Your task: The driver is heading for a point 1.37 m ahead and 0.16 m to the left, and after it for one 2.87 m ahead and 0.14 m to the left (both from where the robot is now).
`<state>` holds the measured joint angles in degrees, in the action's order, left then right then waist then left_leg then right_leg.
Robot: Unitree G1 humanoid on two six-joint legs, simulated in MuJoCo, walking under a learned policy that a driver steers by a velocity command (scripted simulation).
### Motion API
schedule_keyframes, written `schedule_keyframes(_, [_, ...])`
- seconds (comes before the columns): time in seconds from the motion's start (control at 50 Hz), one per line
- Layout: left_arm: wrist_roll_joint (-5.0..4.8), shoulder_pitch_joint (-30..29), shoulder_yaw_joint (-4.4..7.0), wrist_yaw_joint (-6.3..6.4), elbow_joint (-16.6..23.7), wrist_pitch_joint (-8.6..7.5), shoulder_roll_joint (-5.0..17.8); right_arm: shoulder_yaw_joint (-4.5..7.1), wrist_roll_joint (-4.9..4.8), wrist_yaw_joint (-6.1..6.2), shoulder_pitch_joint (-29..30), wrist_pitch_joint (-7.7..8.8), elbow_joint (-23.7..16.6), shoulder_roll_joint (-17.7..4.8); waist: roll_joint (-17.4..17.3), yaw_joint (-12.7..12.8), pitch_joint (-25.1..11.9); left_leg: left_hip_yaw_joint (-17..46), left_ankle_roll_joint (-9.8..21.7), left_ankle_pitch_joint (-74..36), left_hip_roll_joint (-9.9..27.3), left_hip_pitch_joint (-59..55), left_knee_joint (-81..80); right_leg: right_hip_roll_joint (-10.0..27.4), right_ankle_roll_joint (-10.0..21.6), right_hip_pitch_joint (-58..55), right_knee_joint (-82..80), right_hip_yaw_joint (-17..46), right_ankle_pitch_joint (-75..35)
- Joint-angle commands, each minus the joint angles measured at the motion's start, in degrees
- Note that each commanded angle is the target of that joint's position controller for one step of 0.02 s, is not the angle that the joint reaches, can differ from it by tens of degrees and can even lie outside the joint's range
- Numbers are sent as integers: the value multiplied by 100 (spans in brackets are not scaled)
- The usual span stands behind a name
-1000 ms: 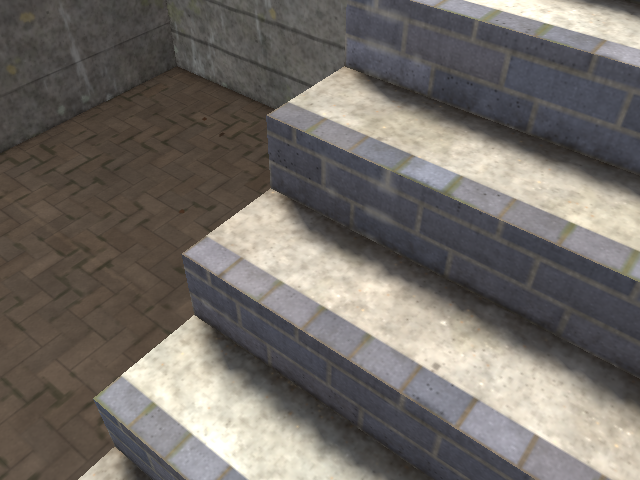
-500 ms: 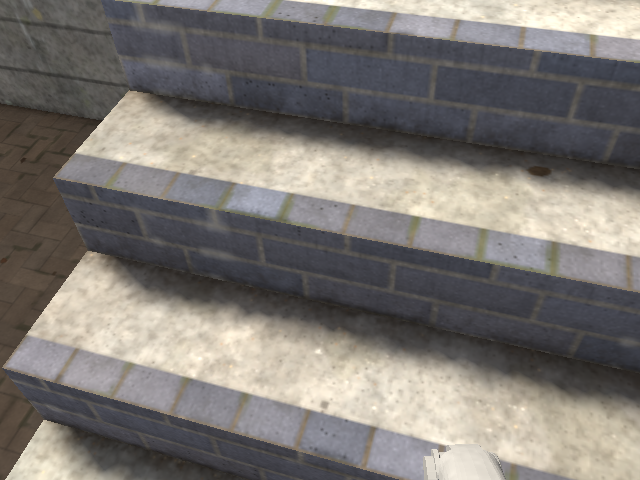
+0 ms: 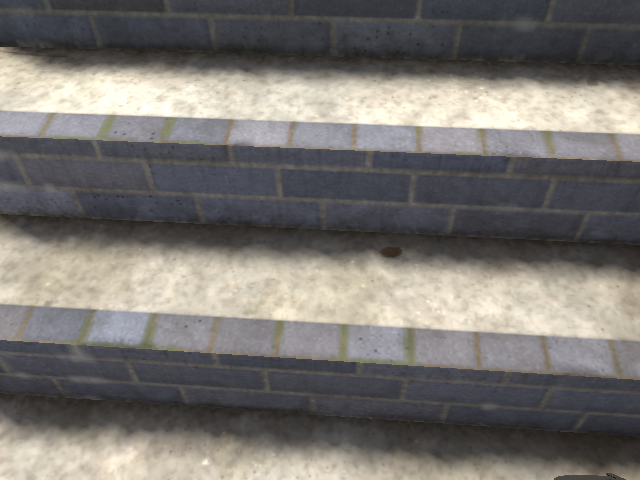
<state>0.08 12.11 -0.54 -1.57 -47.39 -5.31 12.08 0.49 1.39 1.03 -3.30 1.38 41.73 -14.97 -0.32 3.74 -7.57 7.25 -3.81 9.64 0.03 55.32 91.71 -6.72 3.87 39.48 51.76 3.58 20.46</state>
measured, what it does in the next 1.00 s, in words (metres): climbs: left foot, then left foot 0.19 m higher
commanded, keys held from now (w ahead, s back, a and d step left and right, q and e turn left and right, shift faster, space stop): no key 0.30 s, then w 0.70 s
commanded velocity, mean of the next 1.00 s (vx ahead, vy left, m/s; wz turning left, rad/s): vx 0.24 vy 0.00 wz -0.10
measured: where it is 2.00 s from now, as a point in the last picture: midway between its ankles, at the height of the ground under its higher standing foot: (402, 170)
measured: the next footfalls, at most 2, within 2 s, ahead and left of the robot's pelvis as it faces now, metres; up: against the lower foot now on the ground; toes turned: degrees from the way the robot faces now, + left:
left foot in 0.16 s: +0.11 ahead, +0.15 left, +0.00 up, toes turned +1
left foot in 1.00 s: +0.41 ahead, +0.09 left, +0.19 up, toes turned -2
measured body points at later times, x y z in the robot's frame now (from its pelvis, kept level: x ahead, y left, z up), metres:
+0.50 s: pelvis +0.06 +0.05 +0.04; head +0.07 +0.06 +0.49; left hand +0.21 +0.27 -0.08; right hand +0.24 -0.13 -0.05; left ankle +0.07 +0.15 -0.69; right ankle +0.06 -0.09 -0.68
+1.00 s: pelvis +0.25 +0.00 +0.07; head +0.27 +0.00 +0.52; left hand +0.10 +0.17 -0.07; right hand +0.52 -0.15 +0.02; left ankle +0.37 +0.09 -0.50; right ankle +0.07 -0.09 -0.68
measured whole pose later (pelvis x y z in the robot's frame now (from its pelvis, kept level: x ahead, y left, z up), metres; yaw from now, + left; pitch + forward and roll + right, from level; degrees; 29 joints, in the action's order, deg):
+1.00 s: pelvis +0.25 +0.00 +0.07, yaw -4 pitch +10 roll +4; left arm 3.0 37.2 -2.3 -6.6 -66.6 -4.0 5.9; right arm -5.5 1.0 -5.0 5.9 -2.9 36.5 -4.0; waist 4.8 2.3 -10.4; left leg -7.8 9.5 26.5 0.0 65.6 84.8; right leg 3.5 5.5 -0.4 6.3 -2.2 12.1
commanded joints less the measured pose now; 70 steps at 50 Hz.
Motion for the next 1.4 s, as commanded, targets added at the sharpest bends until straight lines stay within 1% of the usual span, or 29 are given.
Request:
schedule_keyframes(0.02, [-68, -766, 139, -3, 692, -261, 650, 74, -35, 33, 609, 11, -683, -428, 254, -152, -413, -620, -314, 1296, 362, -390, -1911, 1166, 773, -1147, -2275, 1922, -851])
schedule_keyframes(0.06, [-124, -1373, 245, -102, 1005, -276, 847, 68, 73, -100, 155, 28, -626, -108, 735, -410, -183, -1006, -250, 778, 375, -2284, -2522, 1131, 660, -421, -2501, 1439, -1497])
schedule_keyframes(0.1, [11, -1367, 150, -175, 1068, -289, 536, 38, 107, -246, 55, 142, -703, 66, 368, -364, -66, -895, -247, 394, 344, -2742, -3229, 1319, 845, -510, -2189, 1412, -1817])
schedule_keyframes(0.14, [-150, -1315, 56, -274, 1106, -175, 324, 13, -4, -367, -210, 274, -870, 248, 256, -666, 22, -833, -191, -72, 334, -3183, -5251, 1422, 959, -1124, -1736, 1599, -2218])
schedule_keyframes(0.18, [-167, -251, 87, -364, 782, -26, 83, 4, -38, -324, -258, 451, -884, 58, 109, -308, -189, -436, 613, -2534, 666, -3989, -5916, 927, 475, -1258, -1178, 1352, -1875])
schedule_keyframes(0.2, [-99, 789, 77, -364, 657, -2, -54, -76, -182, -479, 620, 512, -1099, -168, -657, 542, -644, 472, 1514, -2690, 1113, -4426, -6033, 518, -250, -1122, -1024, 630, -792])
schedule_keyframes(0.26, [-15, -386, 210, -366, 659, 272, 328, -176, -253, -821, 796, 433, -1128, 536, -229, -70, 235, 437, 746, 1966, 830, -3666, -6905, 625, -733, -1216, -1647, 453, 106])
schedule_keyframes(0.4, [-26, -859, 267, -176, 827, 77, 147, -177, -115, -382, 237, 330, -585, 349, -512, -413, 228, 1089, 1084, 3441, 1453, -4613, -7626, 821, -596, -542, -1647, 172, -173])
schedule_keyframes(0.64, [283, 244, 336, -117, 782, -208, 103, 137, 88, -44, 141, 196, -216, -34, -385, -218, 262, -175, 1767, 868, 1186, -4128, -6962, 897, 895, -2030, -1699, -517, -939])
schedule_keyframes(0.68, [236, 1152, 513, -72, 364, -266, 522, 103, 69, -118, 183, 151, -274, 317, 575, -50, 23, -1138, 1215, -79, 465, -3228, -5240, 1446, 1406, -3316, -2439, 648, -1923])
schedule_keyframes(0.72, [260, 2951, 706, 50, -131, -163, 1082, 82, 38, -310, 328, 289, -256, 343, 1465, 829, 270, -1228, 723, 1901, -328, 350, -1497, 2813, 2436, -5826, -3374, 2904, -3579])
schedule_keyframes(0.76, [609, 3615, 432, -81, -879, 70, 530, 81, -57, -337, 599, 402, -126, 547, 1093, 911, 628, -197, 1473, 1555, -441, 2474, 3250, 2742, 1930, -5582, -3104, 2368, -2468])
schedule_keyframes(0.82, [611, 3173, -122, -264, -1527, 314, -554, -149, 119, -432, 955, 289, -694, 862, 214, 224, 746, -68, 2325, 1505, -79, 4147, 4570, 2702, 1391, -4926, -3147, 1541, -1289])
schedule_keyframes(0.88, [868, 1623, -144, -192, -1494, 202, -443, -396, -14, -483, 1394, 24, -1240, 836, 153, -579, 815, -737, 2315, 1684, 463, 2783, 2703, 2027, 1022, -2522, -4309, 194, -1391])
schedule_keyframes(0.9, [784, 1194, -78, -226, -1338, 96, -127, -346, -90, -399, 1781, -130, -1468, 466, -129, -690, 576, -1035, 2218, 896, 623, 1380, 1021, 1743, 955, -1426, -4856, -66, -1227])
schedule_keyframes(0.94, [332, 1222, 32, -449, -1163, 24, 549, -430, -43, -503, 2813, -493, -1645, 332, 474, -666, 323, -1773, 1299, 2194, -2, -1786, -440, 1790, 1509, 542, -6271, 78, -2521])
schedule_keyframes(0.96, [142, 1182, 32, -479, -1087, -75, 924, -519, -57, -688, 1934, -462, -1197, 763, 1138, -1054, 308, -2153, 1082, 1754, -357, -1914, -378, 2114, 1658, -496, -5418, -194, -6532])
schedule_keyframes(1.0, [38, 1400, 188, -573, -1075, -238, 1391, -333, 10, -625, 259, -450, -404, 158, 1176, -1208, -435, -2171, 1245, 1234, -790, -1406, -2241, 2233, 1512, -3532, -3540, -595, -11256])
schedule_keyframes(1.02, [391, 2284, 169, -716, -1355, -232, 1072, -286, 39, -519, -75, -475, -218, -32, 934, -860, -1171, -1614, 1636, -10, -594, -2749, -2378, 2075, 1314, -3215, -2462, -622, -11832])
schedule_keyframes(1.04, [699, 2696, 161, -856, -1388, -129, 924, -270, -122, -431, -898, -485, 79, -121, 400, -1032, -1808, 219, 2210, 351, -160, -4513, -3328, 1827, 1203, -1776, -1200, -82, -11102])
schedule_keyframes(1.06, [888, 2252, 118, -978, -1257, 37, 596, -95, 33, -306, -2518, -520, 644, -563, -654, -1704, -1950, 2203, 2700, 1104, 450, -5709, -5317, 1078, 1199, -153, 802, 224, -7525])
schedule_keyframes(1.08, [516, 1846, 259, -1005, -1495, 184, 343, 24, 283, -247, -3232, -464, 943, -689, -1487, -1945, -1088, 4621, 3099, 2008, 1301, -4729, -7271, 159, 817, 866, 4902, 962, -3218])
schedule_keyframes(1.12, [179, 699, 189, -637, -933, 108, -138, 22, 198, -280, -2374, -4, 1626, -117, -466, -1067, 353, 3569, 2336, 2522, 1290, -3909, -6739, 48, 1130, 3158, 7474, 1671, -2772])
schedule_keyframes(1.16, [178, 8, 131, -346, -500, 186, -223, -273, 127, -429, -983, 198, 1832, 1000, 686, -267, 215, 1786, 1914, 1114, 1155, -3256, -6692, 284, 1483, 3266, 7152, 1664, -2490])
schedule_keyframes(1.2, [221, 80, -36, -334, -355, 413, -632, -331, 279, -526, -582, 260, 1958, 1271, 297, 321, 461, 471, 1625, 508, 938, -2822, -7073, 564, 1539, 3625, 7436, 977, -1880])
schedule_keyframes(1.26, [71, -900, -167, -407, 35, 423, -697, -309, 687, -486, -969, 293, 1936, 1083, -156, 335, 647, -561, 1386, 780, 649, -2101, -7680, 744, 1562, 3758, 7913, -55, -1277])
schedule_keyframes(1.32, [29, -2234, -290, -236, 589, 453, -376, -332, 703, -526, -2416, 294, 2321, 776, -74, -295, 182, -396, 1354, 853, 749, -2797, -8011, 1181, 1448, 3814, 5986, -412, -1871])
schedule_keyframes(1.36, [106, -3106, -282, -157, 913, 654, -129, -266, 469, -698, -2266, 269, 2150, 407, -358, -336, 327, -572, 1511, -229, 965, -2290, -9131, 1311, 1123, 2466, 4198, -984, -1124])
schedule_keyframes(1.4, [118, -3159, -277, -438, 1131, 810, -198, -174, 80, -873, -2359, 453, 2067, -368, -1192, -15, 5, -583, 2239, -5630, 1246, -1902, -9014, 573, 561, 69, 3757, -1617, -606])
Over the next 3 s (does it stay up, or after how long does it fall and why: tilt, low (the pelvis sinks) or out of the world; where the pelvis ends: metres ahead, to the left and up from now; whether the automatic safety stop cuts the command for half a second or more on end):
stays up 1.16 0.07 0.79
